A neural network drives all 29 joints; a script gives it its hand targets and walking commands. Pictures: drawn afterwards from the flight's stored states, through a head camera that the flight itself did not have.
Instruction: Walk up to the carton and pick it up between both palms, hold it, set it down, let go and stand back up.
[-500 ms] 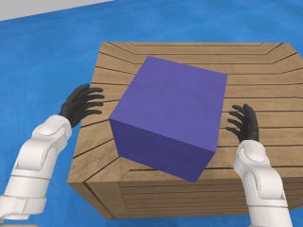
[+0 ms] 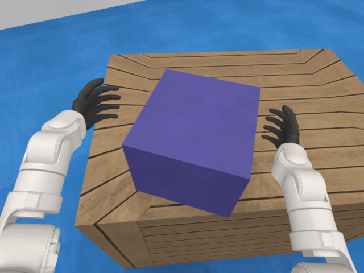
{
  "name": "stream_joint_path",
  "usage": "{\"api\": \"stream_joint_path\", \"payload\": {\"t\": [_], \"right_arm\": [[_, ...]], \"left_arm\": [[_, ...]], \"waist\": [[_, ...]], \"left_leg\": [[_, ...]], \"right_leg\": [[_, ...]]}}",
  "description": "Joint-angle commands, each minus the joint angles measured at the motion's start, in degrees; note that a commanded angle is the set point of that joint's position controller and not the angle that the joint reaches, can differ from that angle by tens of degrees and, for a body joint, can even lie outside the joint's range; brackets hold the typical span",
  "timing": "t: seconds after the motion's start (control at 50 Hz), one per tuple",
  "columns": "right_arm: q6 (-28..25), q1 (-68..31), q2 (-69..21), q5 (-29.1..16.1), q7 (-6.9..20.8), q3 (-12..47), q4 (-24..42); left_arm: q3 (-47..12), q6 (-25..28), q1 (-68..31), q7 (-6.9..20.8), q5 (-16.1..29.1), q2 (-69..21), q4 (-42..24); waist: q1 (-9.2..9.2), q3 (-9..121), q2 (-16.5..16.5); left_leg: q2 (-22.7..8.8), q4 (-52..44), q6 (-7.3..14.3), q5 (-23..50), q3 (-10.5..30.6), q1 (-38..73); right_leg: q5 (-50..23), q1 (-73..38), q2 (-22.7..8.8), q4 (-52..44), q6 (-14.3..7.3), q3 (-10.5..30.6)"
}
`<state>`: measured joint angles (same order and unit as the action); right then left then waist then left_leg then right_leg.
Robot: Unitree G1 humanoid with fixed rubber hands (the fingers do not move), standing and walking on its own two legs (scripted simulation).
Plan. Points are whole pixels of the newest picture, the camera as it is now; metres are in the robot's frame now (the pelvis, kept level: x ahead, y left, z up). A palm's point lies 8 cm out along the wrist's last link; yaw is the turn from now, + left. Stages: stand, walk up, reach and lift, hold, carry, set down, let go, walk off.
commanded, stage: reach and lift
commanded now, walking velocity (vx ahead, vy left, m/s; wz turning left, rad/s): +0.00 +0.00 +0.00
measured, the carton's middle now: (196, 140) +0.42 -0.04 +0.01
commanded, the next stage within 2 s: none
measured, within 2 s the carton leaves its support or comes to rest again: neither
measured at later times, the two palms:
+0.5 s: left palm (99, 105) +0.45 +0.19 +0.12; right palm (289, 147) +0.35 -0.24 +0.07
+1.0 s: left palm (114, 126) +0.44 +0.16 +0.06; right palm (286, 156) +0.35 -0.24 +0.04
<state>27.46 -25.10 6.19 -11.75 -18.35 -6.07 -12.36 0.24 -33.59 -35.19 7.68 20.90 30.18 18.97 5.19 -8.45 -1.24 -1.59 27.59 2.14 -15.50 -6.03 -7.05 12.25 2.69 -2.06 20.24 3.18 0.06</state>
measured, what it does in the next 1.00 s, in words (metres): stands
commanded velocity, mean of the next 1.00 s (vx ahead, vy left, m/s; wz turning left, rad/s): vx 0.00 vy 0.00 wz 0.00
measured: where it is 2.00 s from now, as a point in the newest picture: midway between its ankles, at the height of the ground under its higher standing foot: outside the picture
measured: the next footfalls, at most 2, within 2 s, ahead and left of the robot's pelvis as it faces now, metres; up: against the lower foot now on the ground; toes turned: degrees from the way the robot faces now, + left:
none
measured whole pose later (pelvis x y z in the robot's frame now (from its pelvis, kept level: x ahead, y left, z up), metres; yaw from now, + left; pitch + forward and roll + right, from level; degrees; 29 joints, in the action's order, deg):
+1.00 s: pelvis +0.00 +0.00 +0.00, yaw +0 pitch +11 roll -2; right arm -1.5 -32.4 6.2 -11.7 -13.3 -7.3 -46.4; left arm -10.5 2.7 -43.2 5.9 18.5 25.0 57.0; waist 8.8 4.1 -1.1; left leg -1.6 29.2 2.1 -13.6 -6.0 -26.3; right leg 11.6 23.0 -2.1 24.1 3.2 0.2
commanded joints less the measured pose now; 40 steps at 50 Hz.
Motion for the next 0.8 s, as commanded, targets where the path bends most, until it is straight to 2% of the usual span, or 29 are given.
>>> {"api": "stream_joint_path", "payload": {"t": [0.0, 0.02, 0.06, 0.12, 0.16, 0.18, 0.2, 0.22, 0.24, 0.26, 0.28, 0.3, 0.32, 0.36, 0.4, 0.42, 0.44, 0.46, 0.5, 0.54, 0.56, 0.58, 0.6, 0.62, 0.66, 0.7, 0.72, 0.74, 0.78], "right_arm": [[-7.2, -31.3, 13.1, -2.1, 0.8, -9.7, 12.7], [-8.4, -33.0, 13.5, -1.6, 1.1, -9.4, 12.1], [-9.3, -34.2, 12.6, -1.3, 1.3, -9.1, 9.5], [-10.1, -34.1, 13.9, -0.3, 2.2, -9.6, 0.9], [-10.8, -33.7, 13.7, -0.8, 2.2, -8.3, -2.1], [-10.4, -35.9, 13.2, -1.8, 2.9, -5.9, -5.1], [-11.4, -34.9, 13.3, -1.9, 2.6, -5.9, -2.2], [-12.2, -32.8, 13.1, -1.8, 2.2, -6.1, -3.8], [-13.1, -34.0, 12.9, -2.7, 3.0, -4.8, -5.0], [-14.3, -35.3, 12.9, -1.7, 3.2, -5.5, -4.5], [-14.9, -34.8, 13.1, -1.7, 2.9, -5.4, -4.9], [-15.9, -34.4, 12.0, -2.2, 2.8, -4.9, -4.2], [-16.7, -32.3, 12.1, -1.6, 2.6, -4.9, -4.2], [-17.3, -33.7, 10.5, -1.3, 3.5, -3.5, -12.0], [-19.5, -30.7, 10.0, -0.1, 3.8, -3.7, -13.9], [-20.8, -30.7, 9.1, -0.9, 3.7, -2.5, -13.1], [-22.2, -30.4, 8.9, 0.1, 3.6, -2.5, -11.7], [-24.3, -31.0, 8.6, -0.9, 3.7, -1.6, -9.2], [-26.5, -33.1, 7.4, -1.7, 3.9, 0.0, -8.5], [-27.9, -32.0, 7.7, -0.4, 4.0, 0.0, -9.5], [-28.3, -31.1, 6.0, -0.5, 4.6, 0.7, -16.0], [-29.1, -32.2, 7.2, -0.3, 5.0, 0.4, -14.8], [-29.6, -32.7, 6.8, -0.3, 5.6, 0.5, -18.0], [-30.2, -30.8, 7.0, -0.1, 5.9, 0.9, -19.2], [-31.5, -33.4, 8.3, -1.5, 5.6, 2.1, -15.3], [-31.9, -33.4, 7.2, -1.2, 6.1, 2.4, -16.8], [-32.1, -34.3, 7.6, -0.8, 5.6, 2.1, -18.8], [-32.7, -34.6, 6.8, -0.5, 5.4, 2.2, -16.5], [-32.3, -36.8, 6.9, -0.8, 5.4, 1.8, -21.0]], "left_arm": [[1.3, 10.0, -38.7, -1.2, 0.5, 14.3, -3.6], [2.8, 10.9, -41.2, -1.7, -0.4, 14.9, -0.6], [0.6, 12.9, -44.5, -2.2, 0.2, 15.1, -2.1], [1.6, 13.0, -42.9, -2.5, -0.8, 13.4, 5.8], [1.3, 13.5, -42.2, -2.0, -1.6, 12.9, 11.0], [1.0, 14.1, -43.4, -1.5, -1.7, 13.4, 14.3], [0.3, 14.2, -42.2, -1.4, -1.3, 12.1, 13.9], [0.6, 15.0, -41.4, -1.1, -2.1, 11.7, 14.0], [1.6, 15.6, -42.1, -1.1, -3.6, 12.3, 15.0], [2.0, 16.9, -41.2, -1.3, -3.8, 12.0, 17.6], [0.8, 17.1, -43.2, -1.1, -3.3, 11.7, 13.9], [2.0, 18.2, -42.1, -1.2, -4.1, 12.0, 15.6], [1.3, 18.2, -40.6, -1.1, -3.9, 11.2, 15.6], [1.0, 20.9, -40.7, -0.3, -4.3, 9.4, 24.9], [-0.4, 22.4, -37.5, 0.0, -5.2, 6.7, 27.8], [-1.3, 23.9, -37.2, 0.3, -5.3, 7.0, 27.0], [-1.4, 25.3, -37.6, 0.3, -4.3, 6.9, 26.9], [-2.2, 27.7, -38.3, 0.0, -3.9, 6.3, 21.2], [-3.1, 30.2, -40.3, -0.4, -3.2, 6.1, 21.6], [-3.4, 32.1, -38.8, -0.5, -2.6, 5.4, 23.1], [-3.9, 33.6, -39.3, -0.3, -2.6, 4.7, 30.4], [-4.5, 34.4, -39.4, -0.5, -3.1, 3.2, 26.8], [-4.6, 35.5, -41.1, -0.9, -3.8, 3.4, 27.1], [-4.8, 36.3, -39.7, -0.9, -3.8, 3.3, 29.3], [-5.7, 37.4, -41.7, -1.4, -2.4, 4.3, 23.3], [-5.0, 38.6, -40.9, -1.8, -2.2, 5.1, 30.1], [-5.2, 39.0, -42.2, -1.9, -2.1, 5.3, 32.3], [-5.4, 39.5, -42.4, -2.1, -1.8, 4.5, 29.9], [-5.9, 40.2, -45.1, -2.1, -2.4, 5.0, 33.9]], "waist": [[9.36, 40.3, 6.5], [7.97, 42.4, 6.6], [9.47, 45.1, 9.1], [9.84, 40.2, 10.5], [9.8, 39.7, 7.7], [8.24, 34.7, 8.9], [8.75, 36.8, 6.5], [9.56, 38.3, 6.9], [7.48, 39.4, 7.2], [7.02, 41.2, 7.4], [8.4, 41.5, 8.3], [7.04, 43.0, 8.7], [8.06, 44.4, 7.9], [6.98, 36.9, 7.0], [7.81, 37.4, 6.5], [7.75, 36.2, 7.6], [7.42, 39.8, 6.0], [7.42, 45.3, 7.6], [6.38, 46.6, 8.7], [6.29, 46.1, 7.2], [7.18, 43.6, 7.7], [6.11, 43.2, 8.5], [6.0, 43.0, 11.0], [5.2, 42.8, 10.7], [5.07, 46.1, 11.1], [3.83, 48.0, 9.3], [4.87, 47.1, 8.9], [4.42, 48.8, 8.7], [4.67, 47.8, 9.2]], "left_leg": [[-0.8, -2.9, -4.8, 27.3, 6.3, 8.4], [-0.6, -1.7, -5.0, 29.0, 6.1, 8.0], [-0.5, 0.2, -5.8, 34.0, 6.4, 10.9], [-1.0, 1.2, -7.7, 36.5, 7.1, 13.1], [-0.7, 0.1, -6.7, 32.5, 7.2, 11.0], [-0.5, -0.7, -6.3, 31.2, 6.8, 10.3], [-0.2, -0.6, -5.8, 31.6, 6.6, 10.5], [0.0, -0.5, -6.0, 33.5, 6.7, 11.4], [0.3, 0.1, -6.0, 33.1, 6.4, 10.7], [0.3, 0.5, -6.1, 35.0, 6.6, 11.0], [0.2, 0.5, -6.5, 37.3, 6.7, 12.8], [0.8, 0.9, -6.5, 35.6, 5.9, 11.7], [0.9, 1.3, -6.5, 38.7, 6.5, 12.3], [0.5, 0.4, -5.8, 34.1, 6.7, 10.1], [0.3, 0.6, -6.1, 34.6, 6.8, 11.1], [0.4, 0.4, -6.0, 34.0, 6.7, 11.3], [0.8, 1.0, -5.9, 34.7, 6.3, 10.6], [0.9, 2.5, -6.5, 37.9, 6.7, 12.2], [1.1, 3.7, -6.5, 39.0, 6.1, 12.0], [0.5, 4.1, -6.5, 40.1, 6.9, 11.4], [0.7, 4.3, -6.7, 39.4, 7.1, 11.1], [-0.1, 4.3, -6.9, 39.7, 7.1, 12.0], [-0.3, 5.0, -7.9, 39.0, 7.7, 12.6], [-0.5, 5.1, -7.9, 37.4, 8.2, 11.9], [-0.5, 5.2, -7.9, 39.8, 7.6, 12.5], [0.1, 5.6, -7.3, 36.3, 6.9, 9.5], [0.9, 5.8, -6.4, 33.4, 6.3, 7.2], [0.9, 5.5, -6.3, 34.0, 6.1, 6.5], [0.7, 5.7, -6.0, 29.8, 6.1, 4.3]], "right_leg": [[-28.5, 1.0, 4.0, 0.6, -3.1, -2.0], [-28.9, 1.6, 4.2, 1.3, -2.8, -2.1], [-31.8, 2.8, 4.3, 1.8, -2.7, -2.1], [-27.7, 6.6, 4.9, 0.6, -3.1, -2.9], [-27.8, 4.6, 4.6, 0.2, -3.0, -2.3], [-26.0, 5.3, 4.1, -0.3, -3.1, -2.4], [-29.1, 2.3, 4.1, 0.2, -3.0, -2.2], [-31.5, 2.4, 4.6, 0.4, -2.6, -2.7], [-31.4, 2.5, 4.3, 0.7, -2.6, -2.2], [-33.1, 2.6, 4.3, 0.9, -2.4, -2.5], [-34.3, 2.4, 4.6, 0.8, -2.5, -3.2], [-33.3, 2.1, 4.6, 1.5, -2.2, -2.9], [-37.7, 1.3, 4.7, 1.3, -2.1, -2.9], [-30.7, 5.1, 4.2, 0.2, -2.2, -3.1], [-29.9, 6.4, 4.6, 0.3, -2.9, -3.9], [-29.4, 6.6, 4.3, 0.0, -2.8, -3.5], [-31.3, 4.4, 4.3, 0.8, -2.6, -3.4], [-33.4, 6.0, 4.5, 1.5, -2.6, -3.2], [-32.9, 8.1, 4.4, 1.7, -2.6, -3.4], [-32.3, 9.2, 4.6, 1.8, -2.5, -3.3], [-26.9, 12.9, 4.8, 1.2, -2.7, -3.8], [-26.6, 14.0, 4.6, 1.4, -3.0, -4.0], [-22.5, 17.0, 4.8, 1.1, -3.2, -4.3], [-20.3, 18.1, 4.7, 0.8, -3.6, -3.7], [-23.7, 16.8, 4.7, 0.7, -3.5, -3.6], [-22.0, 16.6, 4.4, 1.6, -3.3, -3.4], [-23.6, 15.9, 3.9, 2.1, -2.7, -3.3], [-25.3, 15.7, 3.8, 2.6, -2.6, -2.9], [-22.8, 17.3, 3.9, 3.2, -3.0, -3.0]]}}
